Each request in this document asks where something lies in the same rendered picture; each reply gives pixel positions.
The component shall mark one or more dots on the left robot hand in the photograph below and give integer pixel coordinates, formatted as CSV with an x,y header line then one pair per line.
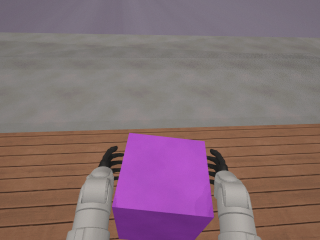
x,y
108,156

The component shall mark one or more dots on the right robot forearm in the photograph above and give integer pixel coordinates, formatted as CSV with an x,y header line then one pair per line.
x,y
235,213

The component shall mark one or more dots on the right robot hand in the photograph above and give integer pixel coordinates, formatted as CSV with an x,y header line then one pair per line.
x,y
220,164

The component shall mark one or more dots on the carton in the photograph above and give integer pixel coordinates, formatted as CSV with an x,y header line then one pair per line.
x,y
163,190

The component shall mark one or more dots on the left robot forearm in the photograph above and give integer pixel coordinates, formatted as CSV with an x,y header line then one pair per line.
x,y
93,208

